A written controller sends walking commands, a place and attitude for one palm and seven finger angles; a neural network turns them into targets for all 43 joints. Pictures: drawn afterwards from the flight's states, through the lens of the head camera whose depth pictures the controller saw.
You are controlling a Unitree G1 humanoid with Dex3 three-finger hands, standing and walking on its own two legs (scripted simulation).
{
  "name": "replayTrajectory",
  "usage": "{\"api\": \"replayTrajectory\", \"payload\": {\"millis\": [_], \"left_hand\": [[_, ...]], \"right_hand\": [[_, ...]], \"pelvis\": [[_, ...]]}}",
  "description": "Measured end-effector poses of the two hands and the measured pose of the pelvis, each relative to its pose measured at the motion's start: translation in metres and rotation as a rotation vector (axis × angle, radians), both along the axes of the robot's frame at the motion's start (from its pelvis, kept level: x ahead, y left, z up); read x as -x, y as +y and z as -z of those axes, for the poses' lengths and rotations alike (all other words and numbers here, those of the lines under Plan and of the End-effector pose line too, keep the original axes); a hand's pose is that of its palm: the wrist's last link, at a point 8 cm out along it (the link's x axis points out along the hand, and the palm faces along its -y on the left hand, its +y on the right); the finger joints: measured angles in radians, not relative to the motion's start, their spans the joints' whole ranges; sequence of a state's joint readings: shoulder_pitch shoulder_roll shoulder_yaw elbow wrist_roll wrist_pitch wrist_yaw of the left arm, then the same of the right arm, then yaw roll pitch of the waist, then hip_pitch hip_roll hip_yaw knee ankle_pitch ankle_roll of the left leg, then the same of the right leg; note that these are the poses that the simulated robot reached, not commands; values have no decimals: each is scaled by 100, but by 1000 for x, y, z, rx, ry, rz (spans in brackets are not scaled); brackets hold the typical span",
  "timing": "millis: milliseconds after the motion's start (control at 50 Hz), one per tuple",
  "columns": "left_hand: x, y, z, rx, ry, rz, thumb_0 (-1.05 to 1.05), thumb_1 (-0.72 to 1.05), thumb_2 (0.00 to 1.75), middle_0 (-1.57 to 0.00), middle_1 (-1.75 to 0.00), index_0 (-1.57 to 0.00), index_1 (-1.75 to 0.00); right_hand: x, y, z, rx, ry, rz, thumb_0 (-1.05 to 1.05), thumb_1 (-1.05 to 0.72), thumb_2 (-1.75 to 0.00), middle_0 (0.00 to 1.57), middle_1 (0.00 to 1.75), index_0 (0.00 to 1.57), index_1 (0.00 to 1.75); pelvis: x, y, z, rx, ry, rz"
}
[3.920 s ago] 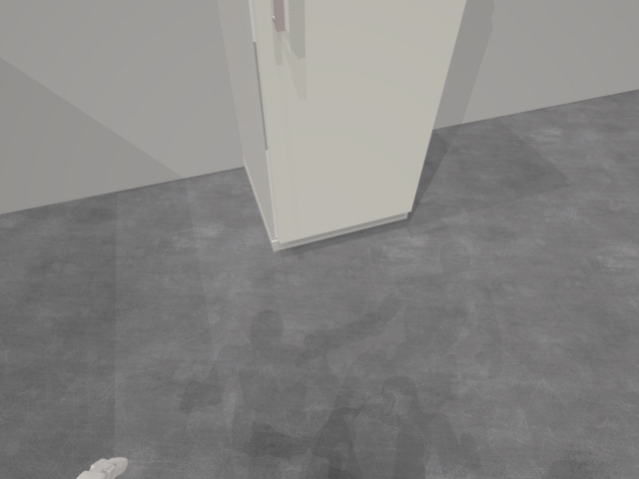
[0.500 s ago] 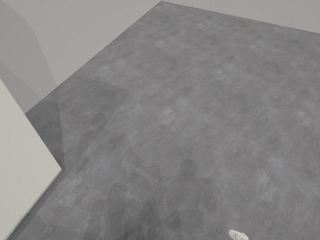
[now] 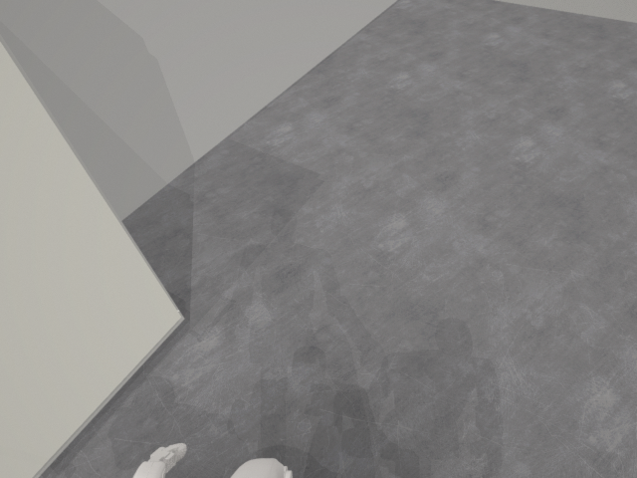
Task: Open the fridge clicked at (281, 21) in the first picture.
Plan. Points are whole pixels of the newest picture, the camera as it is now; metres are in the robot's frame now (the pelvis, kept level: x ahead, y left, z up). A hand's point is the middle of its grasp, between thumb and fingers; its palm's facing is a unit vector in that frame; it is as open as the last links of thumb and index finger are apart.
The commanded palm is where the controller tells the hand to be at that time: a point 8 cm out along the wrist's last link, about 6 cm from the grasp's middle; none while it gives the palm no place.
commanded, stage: turn to face it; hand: left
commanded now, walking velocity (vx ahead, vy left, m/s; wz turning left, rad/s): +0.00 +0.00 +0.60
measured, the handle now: out of the picture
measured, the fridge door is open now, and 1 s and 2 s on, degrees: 0 0 0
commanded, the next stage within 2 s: take the last steps up to it in 1.60 s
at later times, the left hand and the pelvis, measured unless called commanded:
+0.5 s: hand out of the picture -0.03 +0.27 -0.17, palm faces +0.36 -0.90 -0.27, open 7.4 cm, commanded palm none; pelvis -0.01 +0.04 +0.00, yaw +18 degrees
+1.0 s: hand out of the picture -0.04 +0.20 -0.15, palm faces +0.58 -0.77 -0.26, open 7.4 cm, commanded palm none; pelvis +0.00 -0.01 +0.00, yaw +37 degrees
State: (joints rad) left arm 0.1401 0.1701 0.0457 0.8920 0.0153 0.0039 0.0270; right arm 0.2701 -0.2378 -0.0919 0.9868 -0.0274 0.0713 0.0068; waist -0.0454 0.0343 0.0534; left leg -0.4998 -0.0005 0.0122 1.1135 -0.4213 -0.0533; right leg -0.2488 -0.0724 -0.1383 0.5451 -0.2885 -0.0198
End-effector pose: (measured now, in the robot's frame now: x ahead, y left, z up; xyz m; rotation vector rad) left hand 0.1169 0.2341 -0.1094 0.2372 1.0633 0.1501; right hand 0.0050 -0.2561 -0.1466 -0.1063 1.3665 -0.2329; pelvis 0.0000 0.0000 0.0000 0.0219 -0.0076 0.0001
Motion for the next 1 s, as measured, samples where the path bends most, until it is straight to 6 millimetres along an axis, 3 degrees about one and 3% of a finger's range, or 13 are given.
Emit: {"api": "replayTrajectory", "payload": {"millis": [80, 160, 280, 340, 420, 540, 700, 760, 900, 1000], "left_hand": [[23, 5, -1, -1, 16, -61, 0, 91, 90, -20, -30, -20, -30], [57, 17, 7, 9, 68, -133, 0, 91, 90, -20, -30, -20, -30], [122, 50, 34, 37, 169, -274, 0, 91, 90, -20, -30, -20, -30], [151, 68, 46, 40, 229, -337, 1, 91, 90, -20, -30, -20, -30], [166, 80, 39, 40, 250, -397, 1, 91, 90, -20, -30, -20, -30], [161, 80, 23, 33, 184, -441, 1, 91, 90, -20, -30, -20, -30], [130, 56, 9, -5, 63, -474, 1, 91, 90, -20, -30, -20, -30], [127, 41, 5, -29, 19, -487, 1, 91, 90, -20, -30, -20, -30], [154, 12, -5, -9, 29, -577, 1, 91, 90, -20, -30, -20, -30], [188, 0, 4, 27, 64, -660, 1, 90, 90, -21, -30, -20, -30]], "right_hand": [[-37, -5, -7, 7, -44, -85, 1, -91, -90, 20, 30, 19, 30], [-81, 2, -13, 20, -96, -182, 1, -91, -90, 20, 30, 19, 30], [-148, 37, -24, 62, -207, -352, 1, -91, -90, 20, 30, 19, 30], [-170, 57, -29, 80, -266, -416, 1, -91, -90, 20, 30, 19, 30], [-175, 73, -40, 87, -270, -463, 1, -91, -90, 20, 30, 20, 30], [-171, 84, -36, 52, -221, -502, 1, -90, -90, 21, 30, 20, 30], [-166, 68, -8, -13, -145, -526, 1, -90, -89, 21, 30, 20, 30], [-172, 58, 5, -30, -125, -541, 1, -90, -90, 21, 30, 20, 30], [-187, 54, -3, -35, -90, -627, 1, -91, -90, 20, 30, 20, 30], [-201, 70, -11, -15, -78, -713, 1, -91, -90, 20, 30, 19, 30]], "pelvis": [[1, -2, -3, -11, -3, -57], [2, 3, -3, -11, 0, -111], [4, 24, 9, 13, 10, -193], [6, 34, 16, 17, 10, -221], [7, 38, 7, 36, 7, -263], [4, 37, -2, 41, 9, -329], [-4, 12, 5, 19, 11, -425], [-6, 1, 10, 12, 3, -471], [-8, -8, -1, -14, -10, -576], [-4, -6, -3, -14, -8, -645]]}}
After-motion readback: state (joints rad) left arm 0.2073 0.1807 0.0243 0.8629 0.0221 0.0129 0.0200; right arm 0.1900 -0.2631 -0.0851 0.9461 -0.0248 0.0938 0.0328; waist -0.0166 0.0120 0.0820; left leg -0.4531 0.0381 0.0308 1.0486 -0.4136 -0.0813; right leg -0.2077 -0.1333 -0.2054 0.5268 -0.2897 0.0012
